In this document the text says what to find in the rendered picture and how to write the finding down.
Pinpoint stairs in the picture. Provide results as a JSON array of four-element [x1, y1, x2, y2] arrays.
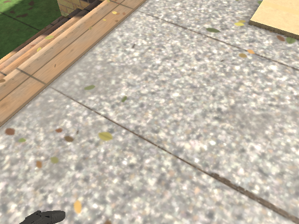
[[0, 0, 102, 80]]

